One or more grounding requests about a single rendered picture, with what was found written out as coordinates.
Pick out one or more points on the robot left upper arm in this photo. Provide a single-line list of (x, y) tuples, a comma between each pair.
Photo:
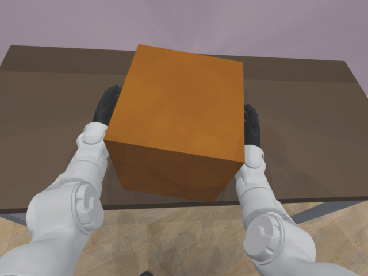
[(60, 222)]

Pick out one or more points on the left robot forearm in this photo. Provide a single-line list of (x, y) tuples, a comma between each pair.
[(89, 162)]

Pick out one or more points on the robot left hand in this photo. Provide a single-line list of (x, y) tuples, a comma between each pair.
[(105, 108)]

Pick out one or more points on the robot right hand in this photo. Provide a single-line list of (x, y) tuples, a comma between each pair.
[(251, 126)]

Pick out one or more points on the table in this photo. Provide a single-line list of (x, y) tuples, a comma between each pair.
[(313, 119)]

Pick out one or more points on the right robot forearm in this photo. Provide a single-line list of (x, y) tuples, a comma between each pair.
[(253, 190)]

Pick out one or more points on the carton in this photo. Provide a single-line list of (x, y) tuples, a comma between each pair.
[(178, 126)]

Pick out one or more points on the robot right upper arm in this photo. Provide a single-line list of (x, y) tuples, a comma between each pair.
[(279, 248)]

